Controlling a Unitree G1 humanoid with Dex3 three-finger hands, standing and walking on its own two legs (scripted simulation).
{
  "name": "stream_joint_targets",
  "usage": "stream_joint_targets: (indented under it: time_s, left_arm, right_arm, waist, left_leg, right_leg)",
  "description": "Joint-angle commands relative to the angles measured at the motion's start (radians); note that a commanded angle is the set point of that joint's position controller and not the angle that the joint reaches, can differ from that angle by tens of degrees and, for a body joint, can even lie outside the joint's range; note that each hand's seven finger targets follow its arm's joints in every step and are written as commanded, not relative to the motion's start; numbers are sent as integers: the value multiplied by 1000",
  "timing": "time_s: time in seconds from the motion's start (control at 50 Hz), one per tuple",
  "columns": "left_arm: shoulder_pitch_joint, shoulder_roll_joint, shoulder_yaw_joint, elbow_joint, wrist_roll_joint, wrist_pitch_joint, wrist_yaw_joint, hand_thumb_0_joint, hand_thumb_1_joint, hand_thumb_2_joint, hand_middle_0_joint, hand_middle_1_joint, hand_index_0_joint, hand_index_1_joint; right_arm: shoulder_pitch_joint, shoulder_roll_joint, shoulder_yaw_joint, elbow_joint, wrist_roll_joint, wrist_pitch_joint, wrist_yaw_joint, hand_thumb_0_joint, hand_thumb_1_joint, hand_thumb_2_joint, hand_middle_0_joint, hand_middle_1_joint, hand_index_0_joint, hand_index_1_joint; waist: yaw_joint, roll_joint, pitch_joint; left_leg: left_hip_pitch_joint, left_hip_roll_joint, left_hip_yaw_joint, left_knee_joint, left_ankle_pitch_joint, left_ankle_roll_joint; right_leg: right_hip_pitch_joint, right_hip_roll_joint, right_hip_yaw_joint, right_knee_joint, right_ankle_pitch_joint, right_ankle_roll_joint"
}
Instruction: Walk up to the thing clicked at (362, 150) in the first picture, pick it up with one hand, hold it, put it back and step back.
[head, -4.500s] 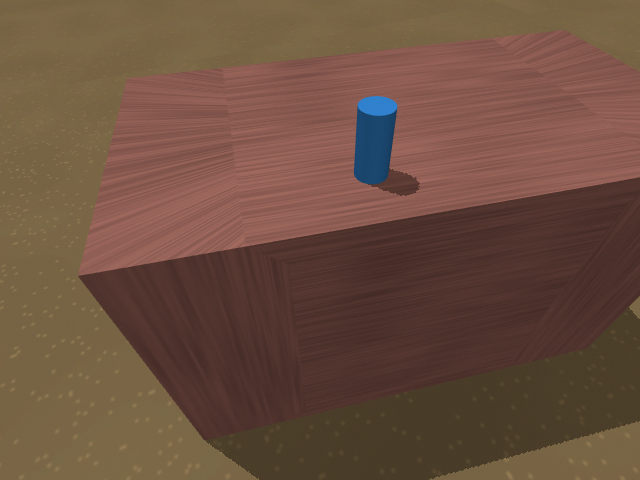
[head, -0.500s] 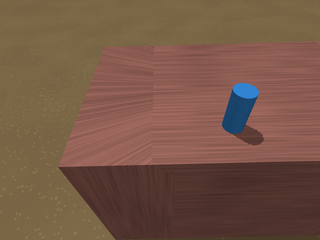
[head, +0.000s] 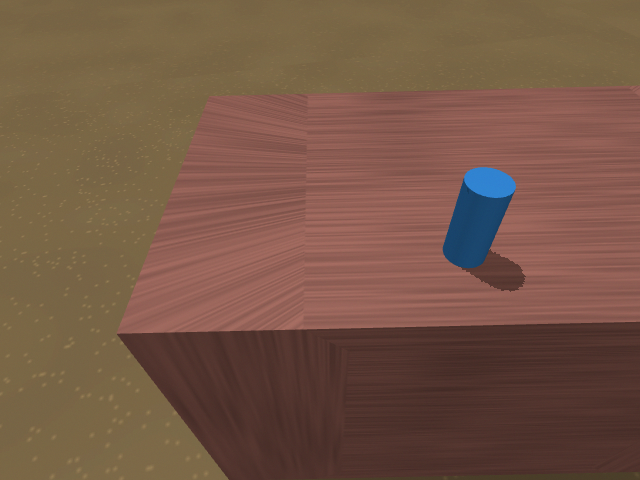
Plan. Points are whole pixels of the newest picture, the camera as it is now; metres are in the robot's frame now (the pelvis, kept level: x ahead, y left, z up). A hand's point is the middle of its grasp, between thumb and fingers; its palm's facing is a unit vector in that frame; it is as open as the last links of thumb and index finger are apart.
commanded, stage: stand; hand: right
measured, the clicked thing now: (475, 220) +0.45 -0.21 +0.09
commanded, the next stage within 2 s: rise first in 0.94 s
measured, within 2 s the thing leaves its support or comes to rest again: neither
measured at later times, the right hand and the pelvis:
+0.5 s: hand out of the picture +0.07 -0.25 -0.16, palm faces -0.02 +0.94 -0.33, open 7.4 cm; pelvis +0.00 +0.00 +0.00, yaw +0 degrees
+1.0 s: hand out of the picture +0.07 -0.25 -0.16, palm faces -0.01 +0.94 -0.34, open 7.4 cm; pelvis +0.00 +0.00 +0.00, yaw +0 degrees
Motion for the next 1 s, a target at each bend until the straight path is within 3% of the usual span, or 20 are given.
stream_joint_targets:
  time_s: [0.0,0.08,0.44,0.52,0.86,0.98]
  left_arm:
    - [-43,222,39,-59,-4,-24,10,0,900,900,-200,-300,-200,-301]
    - [-41,221,38,-59,-4,-24,9,0,900,900,-200,-300,-200,-301]
    - [-31,219,39,-59,-2,-25,12,0,900,900,-200,-300,-200,-301]
    - [-30,219,40,-57,-3,-24,10,0,900,900,-200,-300,-200,-301]
    - [-40,224,42,-60,-1,-26,13,0,900,900,-200,-300,-200,-301]
    - [-36,220,42,-60,-2,-24,12,0,900,900,-200,-300,-200,-301]
  right_arm:
    - [-39,-210,-36,-57,-1,-22,-15,0,-900,-900,200,300,200,300]
    - [-29,-206,-36,-54,-2,-21,-13,0,-900,-900,200,300,200,300]
    - [-34,-213,-35,-64,0,-22,-17,0,-900,-900,200,300,200,300]
    - [-27,-213,-33,-60,-1,-22,-16,0,-900,-900,200,300,200,300]
    - [-36,-210,-36,-68,0,-21,-17,0,-900,-900,200,300,200,300]
    - [-29,-212,-35,-65,-2,-20,-17,0,-900,-900,200,300,200,300]
  waist:
    - [3,-6,-45]
    - [3,-16,-30]
    - [3,-11,-70]
    - [3,-11,-49]
    - [-1,-16,-68]
    - [2,-5,-45]
  left_leg:
    - [-30,94,-63,-52,98,51]
    - [-47,88,-63,-54,80,50]
    - [-5,96,-60,-35,159,55]
    - [-13,94,-60,-46,122,52]
    - [-8,95,-57,-35,167,53]
    - [-30,91,-56,-46,123,54]
  right_leg:
    - [14,-115,89,-56,102,-31]
    - [4,-114,92,-65,71,-29]
    - [30,-121,87,-40,189,-27]
    - [9,-118,89,-50,138,-28]
    - [33,-121,86,-40,208,-27]
    - [25,-119,88,-51,155,-27]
